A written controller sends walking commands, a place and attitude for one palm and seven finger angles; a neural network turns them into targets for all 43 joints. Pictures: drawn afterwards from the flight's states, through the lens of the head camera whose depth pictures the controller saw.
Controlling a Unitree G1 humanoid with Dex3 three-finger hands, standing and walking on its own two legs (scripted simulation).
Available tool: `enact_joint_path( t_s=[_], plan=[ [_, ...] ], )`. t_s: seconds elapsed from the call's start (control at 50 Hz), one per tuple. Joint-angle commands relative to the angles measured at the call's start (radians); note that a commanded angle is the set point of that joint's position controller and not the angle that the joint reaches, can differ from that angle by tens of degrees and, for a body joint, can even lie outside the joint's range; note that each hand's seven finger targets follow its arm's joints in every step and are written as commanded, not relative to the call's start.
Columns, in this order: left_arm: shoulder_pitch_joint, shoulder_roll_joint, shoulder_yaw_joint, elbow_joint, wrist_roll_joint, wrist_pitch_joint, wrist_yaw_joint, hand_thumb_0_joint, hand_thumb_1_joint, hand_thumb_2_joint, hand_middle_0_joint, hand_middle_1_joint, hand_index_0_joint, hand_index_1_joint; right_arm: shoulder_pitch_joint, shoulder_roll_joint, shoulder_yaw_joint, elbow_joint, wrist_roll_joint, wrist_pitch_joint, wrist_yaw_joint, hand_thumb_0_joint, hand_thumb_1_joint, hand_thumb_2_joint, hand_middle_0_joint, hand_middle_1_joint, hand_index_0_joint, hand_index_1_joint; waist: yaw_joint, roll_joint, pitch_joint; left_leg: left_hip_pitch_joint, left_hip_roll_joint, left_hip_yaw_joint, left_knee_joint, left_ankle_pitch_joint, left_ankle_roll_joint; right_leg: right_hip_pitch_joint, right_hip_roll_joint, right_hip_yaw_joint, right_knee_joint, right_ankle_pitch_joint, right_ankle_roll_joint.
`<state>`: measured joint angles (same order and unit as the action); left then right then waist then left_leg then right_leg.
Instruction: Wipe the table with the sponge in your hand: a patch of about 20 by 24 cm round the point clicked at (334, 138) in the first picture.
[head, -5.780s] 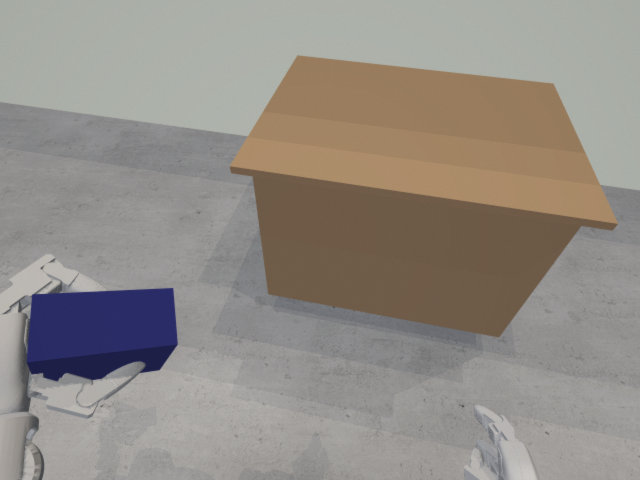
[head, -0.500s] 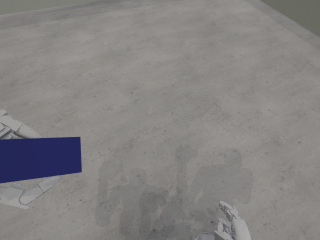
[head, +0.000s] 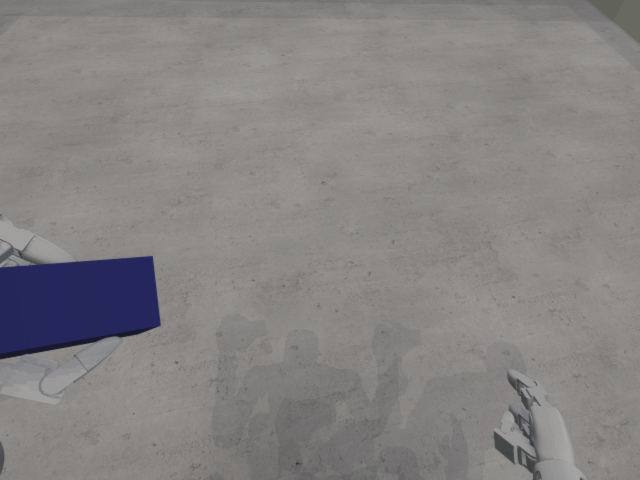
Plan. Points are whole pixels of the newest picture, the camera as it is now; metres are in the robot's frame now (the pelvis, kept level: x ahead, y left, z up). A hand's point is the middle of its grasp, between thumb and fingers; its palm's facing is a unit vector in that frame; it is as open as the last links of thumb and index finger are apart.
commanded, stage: walk to a spot facing it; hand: left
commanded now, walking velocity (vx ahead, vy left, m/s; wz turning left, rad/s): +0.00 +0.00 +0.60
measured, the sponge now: (95, 306) +0.22 +0.20 +0.18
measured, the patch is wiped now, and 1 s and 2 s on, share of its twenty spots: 0.00 0.00 0.00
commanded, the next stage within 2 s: none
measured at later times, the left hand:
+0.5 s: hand out of the picture +0.07 +0.21 +0.18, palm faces +0.65 -0.65 -0.40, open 9.7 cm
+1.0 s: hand out of the picture -0.07 +0.22 +0.20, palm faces +0.81 -0.40 -0.42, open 9.7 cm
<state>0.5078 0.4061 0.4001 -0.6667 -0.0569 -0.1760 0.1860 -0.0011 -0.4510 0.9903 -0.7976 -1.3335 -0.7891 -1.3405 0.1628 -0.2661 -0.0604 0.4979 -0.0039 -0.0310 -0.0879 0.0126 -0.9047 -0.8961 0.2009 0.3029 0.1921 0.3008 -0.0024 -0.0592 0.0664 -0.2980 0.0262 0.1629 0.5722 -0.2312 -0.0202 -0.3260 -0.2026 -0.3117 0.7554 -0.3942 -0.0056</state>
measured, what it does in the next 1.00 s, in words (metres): steps to the right, turning left: right foot, then left foot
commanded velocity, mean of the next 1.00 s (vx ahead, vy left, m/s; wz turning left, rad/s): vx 0.15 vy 0.00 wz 0.54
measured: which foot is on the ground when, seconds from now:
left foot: down 0.00-0.34, up 0.36-0.68, down 0.70-1.00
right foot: up 0.00-0.32, down 0.34-0.70, up 0.72-1.00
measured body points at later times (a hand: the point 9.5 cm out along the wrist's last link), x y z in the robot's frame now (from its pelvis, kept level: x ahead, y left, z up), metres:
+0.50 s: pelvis -0.06 -0.08 +0.02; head -0.03 -0.10 +0.47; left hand +0.03 +0.24 +0.20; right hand +0.18 -0.25 -0.09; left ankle -0.09 +0.05 -0.63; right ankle -0.01 -0.17 -0.72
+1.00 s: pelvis -0.09 -0.10 +0.02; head -0.08 -0.09 +0.47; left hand -0.12 +0.23 +0.23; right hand +0.14 -0.16 -0.09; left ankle -0.18 +0.02 -0.72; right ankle +0.02 -0.18 -0.68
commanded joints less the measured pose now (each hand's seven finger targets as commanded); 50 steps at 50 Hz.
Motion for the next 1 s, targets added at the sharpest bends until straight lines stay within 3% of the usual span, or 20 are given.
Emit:
enact_joint_path(
  t_s=[0.0,0.04,0.1,0.2,0.26,0.28,0.3,0.32,0.34,0.38,0.44,0.56,0.64,0.66,0.68,0.7,0.72,0.74,0.8,0.98],
  plan=[
    [-0.059,0.203,0.118,-0.167,0.028,-0.102,-0.02,0.0,0.1,1.3,-1.2,-1.6,-1.2,-1.6,0.005,-0.062,-0.004,-0.1,0.0,-0.083,0.025,0.0,-0.9,-0.9,0.2,0.3,0.2,0.3,0.002,0.395,-0.201,0.314,0.428,-0.643,-0.164,0.932,0.281,-0.343,0.086,0.272,0.489,-0.308,0.088],
    [-0.071,0.181,0.103,-0.217,0.037,-0.107,-0.032,0.0,0.1,1.3,-1.2,-1.6,-1.2,-1.6,-0.016,-0.073,-0.02,-0.078,0.016,-0.096,0.046,0.0,-0.9,-0.9,0.2,0.3,0.2,0.3,-0.011,0.272,-0.205,0.259,0.335,-0.503,-0.143,0.704,0.252,-0.344,0.09,0.301,0.454,-0.187,0.094],
    [0.006,0.158,0.113,-0.273,0.006,-0.093,-0.03,0.0,0.1,1.3,-1.2,-1.6,-1.2,-1.6,-0.018,-0.059,-0.009,-0.076,0.019,-0.112,0.057,0.0,-0.9,-0.9,0.2,0.3,0.2,0.3,0.002,0.348,-0.205,0.092,0.211,-0.315,-0.184,0.499,0.17,-0.14,0.124,0.239,0.268,-0.036,0.104],
    [-0.003,0.115,0.092,-0.161,-0.018,-0.065,-0.04,0.0,0.1,1.3,-1.2,-1.6,-1.2,-1.6,0.009,-0.048,0.008,-0.055,0.019,-0.133,0.048,0.0,-0.9,-0.9,0.2,0.3,0.2,0.3,-0.008,0.318,-0.178,-0.001,0.208,-0.368,-0.214,0.283,0.16,0.023,0.185,0.201,0.035,-0.044,0.115],
    [-0.063,0.098,0.076,-0.072,-0.016,-0.044,-0.044,0.0,0.1,1.3,-1.2,-1.6,-1.2,-1.6,-0.008,-0.041,0.016,-0.04,0.019,-0.13,0.039,0.0,-0.9,-0.9,0.2,0.3,0.2,0.3,0.016,0.258,-0.181,-0.05,0.177,-0.39,-0.15,0.168,0.134,0.166,0.214,0.191,-0.199,0.0,0.108],
    [-0.094,0.101,0.072,-0.051,-0.011,-0.037,-0.045,0.0,0.1,1.3,-1.2,-1.6,-1.2,-1.6,-0.023,-0.031,0.022,-0.039,0.021,-0.126,0.038,0.0,-0.9,-0.9,0.2,0.3,0.2,0.3,0.03,0.19,-0.175,-0.1,0.141,-0.364,-0.088,0.06,0.103,0.23,0.172,0.215,-0.344,0.082,0.088],
    [-0.126,0.129,0.072,-0.053,0.007,-0.03,-0.039,0.0,0.1,1.3,-1.2,-1.6,-1.2,-1.6,-0.015,0.0,0.032,-0.043,0.028,-0.118,0.037,0.0,-0.9,-0.9,0.2,0.3,0.2,0.3,0.023,0.025,-0.168,-0.178,0.05,-0.261,0.069,-0.121,0.042,0.275,0.012,0.347,-0.467,0.145,0.027],
    [-0.152,0.206,0.106,-0.047,0.007,-0.015,-0.024,0.0,0.1,1.3,-1.2,-1.6,-1.2,-1.6,-0.057,0.017,0.042,-0.059,0.025,-0.115,0.029,0.0,-0.9,-0.9,0.2,0.3,0.2,0.3,0.027,-0.235,-0.138,-0.334,-0.059,-0.157,0.388,-0.318,-0.02,0.256,-0.24,0.641,-0.503,0.272,-0.082],
    [-0.179,0.162,0.068,-0.026,-0.015,-0.005,-0.02,0.0,0.1,1.3,-1.2,-1.6,-1.2,-1.6,-0.037,-0.037,0.015,-0.039,0.021,-0.129,0.021,0.0,-0.9,-0.9,0.2,0.3,0.2,0.3,0.024,-0.239,-0.132,-0.27,-0.03,-0.215,0.613,-0.284,-0.027,0.11,-0.288,0.63,-0.522,0.242,-0.104],
    [-0.149,0.14,0.056,-0.03,0.001,-0.01,-0.031,0.0,0.1,1.3,-1.2,-1.6,-1.2,-1.6,-0.086,-0.003,0.036,-0.032,0.01,-0.108,0.015,0.0,-0.9,-0.9,0.2,0.3,0.2,0.3,0.013,-0.14,-0.074,-0.277,-0.004,-0.19,0.766,-0.178,-0.055,0.042,-0.184,0.448,-0.482,0.273,-0.094],
    [-0.173,0.141,0.056,-0.059,0.013,-0.032,-0.027,0.0,0.1,1.3,-1.2,-1.6,-1.2,-1.6,-0.118,-0.007,0.039,-0.041,0.007,-0.097,-0.009,0.0,-0.9,-0.9,0.2,0.3,0.2,0.3,0.011,-0.081,-0.071,-0.201,0.021,-0.136,0.609,-0.185,-0.059,0.067,-0.15,0.269,-0.469,0.353,-0.085],
    [-0.067,0.151,0.104,-0.118,0.014,-0.044,0.009,0.0,0.1,1.3,-1.2,-1.6,-1.2,-1.6,-0.068,-0.015,0.02,-0.082,-0.016,-0.085,-0.016,0.0,-0.9,-0.9,0.2,0.3,0.2,0.3,0.05,-0.101,-0.175,-0.113,0.028,-0.052,0.213,-0.277,-0.023,0.23,-0.199,0.284,-0.399,0.466,-0.121],
    [-0.074,0.127,0.084,-0.164,-0.005,-0.046,0.013,0.0,0.1,1.3,-1.2,-1.6,-1.2,-1.6,-0.006,-0.023,0.012,-0.093,-0.015,-0.069,0.001,0.0,-0.9,-0.9,0.2,0.3,0.2,0.3,-0.007,-0.029,-0.231,0.076,-0.016,-0.007,-0.128,-0.121,0.006,0.174,-0.156,0.221,-0.176,0.289,-0.042],
    [-0.086,0.125,0.081,-0.188,-0.013,-0.057,0.012,0.0,0.1,1.3,-1.2,-1.6,-1.2,-1.6,0.009,-0.045,0.002,-0.096,-0.013,-0.073,-0.002,0.0,-0.9,-0.9,0.2,0.3,0.2,0.3,-0.022,0.131,-0.242,0.191,0.057,-0.118,-0.203,-0.062,0.062,0.046,-0.078,0.168,0.037,0.213,0.006],
    [-0.092,0.109,0.061,-0.226,-0.016,-0.08,0.005,0.0,0.1,1.3,-1.2,-1.6,-1.2,-1.6,-0.008,-0.079,-0.005,-0.105,-0.01,-0.09,0.004,0.0,-0.9,-0.9,0.2,0.3,0.2,0.3,-0.023,0.448,-0.189,0.315,0.298,-0.473,-0.261,0.276,0.187,-0.26,0.09,0.115,0.31,-0.115,0.079],
    [-0.107,0.133,0.068,-0.205,0.017,-0.115,-0.009,0.0,0.1,1.3,-1.2,-1.6,-1.2,-1.6,0.012,-0.061,-0.003,-0.075,-0.006,-0.111,0.021,0.0,-0.9,-0.9,0.2,0.3,0.2,0.3,-0.013,0.452,-0.169,0.338,0.438,-0.695,-0.264,0.378,0.28,-0.417,0.091,0.202,0.456,-0.265,0.066],
    [-0.117,0.172,0.102,-0.186,0.048,-0.125,-0.02,0.0,0.1,1.3,-1.2,-1.6,-1.2,-1.6,-0.012,-0.061,-0.004,-0.062,-0.004,-0.119,0.027,0.0,-0.9,-0.9,0.2,0.3,0.2,0.3,-0.018,0.399,-0.126,0.285,0.431,-0.716,-0.261,0.309,0.311,-0.492,0.053,0.294,0.528,-0.202,0.068],
    [-0.111,0.152,0.084,-0.171,0.049,-0.123,-0.03,0.0,0.1,1.3,-1.2,-1.6,-1.2,-1.6,-0.015,-0.063,-0.013,-0.047,0.011,-0.122,0.036,0.0,-0.9,-0.9,0.2,0.3,0.2,0.3,-0.015,0.317,-0.089,0.249,0.371,-0.623,-0.255,0.225,0.295,-0.499,0.054,0.304,0.544,-0.13,0.073],
    [-0.127,0.107,0.041,-0.191,0.036,-0.109,-0.035,0.0,0.1,1.3,-1.2,-1.6,-1.2,-1.6,-0.007,-0.058,-0.007,-0.034,0.021,-0.137,0.044,0.0,-0.9,-0.9,0.2,0.3,0.2,0.3,-0.005,0.307,-0.073,0.136,0.235,-0.391,-0.276,0.122,0.217,-0.365,0.079,0.231,0.418,-0.001,0.088],
    [-0.162,0.092,0.031,0.016,0.025,-0.075,-0.042,0.0,0.1,1.3,-1.2,-1.6,-1.2,-1.6,-0.038,-0.038,0.026,0.008,-0.001,-0.131,0.018,0.0,-0.9,-0.9,0.2,0.3,0.2,0.3,0.03,0.247,-0.08,-0.04,0.182,-0.346,-0.221,-0.225,0.175,0.12,0.181,0.132,-0.183,0.001,0.087]
  ],
)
